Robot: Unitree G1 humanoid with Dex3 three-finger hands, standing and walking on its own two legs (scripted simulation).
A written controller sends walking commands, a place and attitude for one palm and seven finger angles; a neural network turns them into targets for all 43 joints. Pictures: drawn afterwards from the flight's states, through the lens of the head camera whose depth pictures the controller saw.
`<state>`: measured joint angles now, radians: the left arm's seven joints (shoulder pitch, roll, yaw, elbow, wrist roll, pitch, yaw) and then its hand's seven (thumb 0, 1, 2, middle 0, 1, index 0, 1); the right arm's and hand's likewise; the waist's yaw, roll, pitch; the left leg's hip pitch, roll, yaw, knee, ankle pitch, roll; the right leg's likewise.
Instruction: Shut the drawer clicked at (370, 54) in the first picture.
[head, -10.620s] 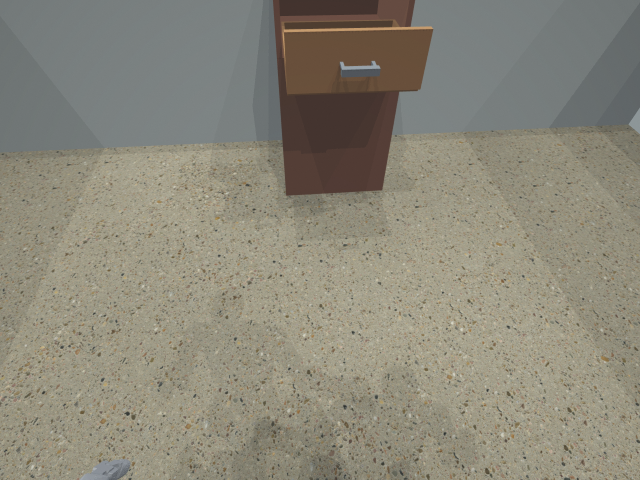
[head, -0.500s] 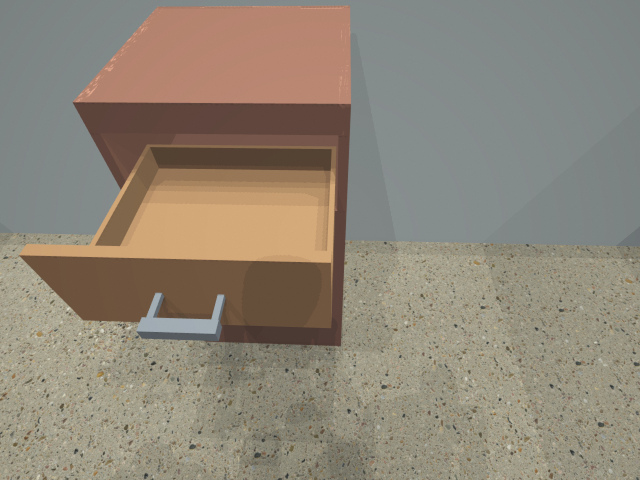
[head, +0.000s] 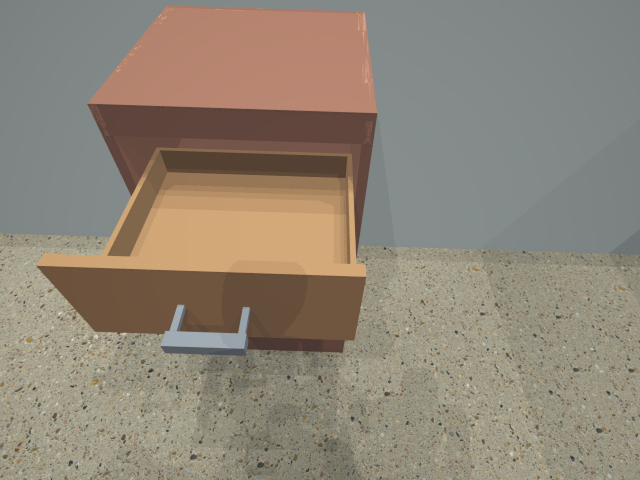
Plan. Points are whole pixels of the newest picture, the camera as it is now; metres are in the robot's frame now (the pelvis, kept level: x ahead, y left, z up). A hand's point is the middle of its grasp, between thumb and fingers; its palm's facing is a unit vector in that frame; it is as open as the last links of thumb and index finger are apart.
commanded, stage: raise the hand and make a fist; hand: left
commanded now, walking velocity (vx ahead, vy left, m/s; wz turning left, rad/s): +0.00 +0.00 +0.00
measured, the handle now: (209, 328) +0.31 +0.18 -0.02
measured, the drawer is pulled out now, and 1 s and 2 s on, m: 0.28 0.26 0.26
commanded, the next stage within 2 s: bring the fist close to the handle in 1.92 s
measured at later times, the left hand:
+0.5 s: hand out of the picture +0.11 +0.16 -0.02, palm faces +0.15 -0.98 -0.08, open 5.7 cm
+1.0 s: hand (186, 466) +0.14 +0.15 +0.02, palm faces +0.06 -1.00 -0.05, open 3.4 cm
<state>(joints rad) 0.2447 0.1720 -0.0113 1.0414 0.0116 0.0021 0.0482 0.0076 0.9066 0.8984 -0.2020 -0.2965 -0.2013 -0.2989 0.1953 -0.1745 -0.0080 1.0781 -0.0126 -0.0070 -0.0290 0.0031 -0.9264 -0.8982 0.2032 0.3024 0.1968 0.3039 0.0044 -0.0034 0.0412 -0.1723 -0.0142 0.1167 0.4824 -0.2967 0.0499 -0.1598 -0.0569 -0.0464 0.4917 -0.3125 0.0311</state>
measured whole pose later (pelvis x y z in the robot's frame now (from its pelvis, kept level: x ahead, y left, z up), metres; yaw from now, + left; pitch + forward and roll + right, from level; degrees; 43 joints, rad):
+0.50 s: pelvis -0.05 -0.03 -0.08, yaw +5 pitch +11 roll -1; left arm 0.55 0.20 0.07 -0.04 -0.21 -0.60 -0.17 0.02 0.90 0.90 -0.52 -0.63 -0.50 -0.63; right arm 0.15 -0.26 -0.03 0.54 0.02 -0.26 0.00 0.01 -0.91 -0.90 0.20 0.30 0.20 0.30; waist 0.04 0.00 -0.12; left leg -0.82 0.00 0.01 1.13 -0.50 0.02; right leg -0.81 -0.01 -0.13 1.10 -0.49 -0.08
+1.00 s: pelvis +0.00 -0.03 -0.05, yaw +5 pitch +11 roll +0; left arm 0.70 0.19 0.11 -0.22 -0.28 -0.42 -0.30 0.02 0.90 0.90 -1.01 -1.17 -1.01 -1.18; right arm 0.25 -0.26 -0.05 0.56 0.05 -0.24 -0.04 0.02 -0.91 -0.90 0.20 0.30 0.20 0.30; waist 0.00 0.04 -0.11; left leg -0.65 0.00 0.01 0.94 -0.48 0.02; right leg -0.64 0.01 -0.12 0.92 -0.47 -0.06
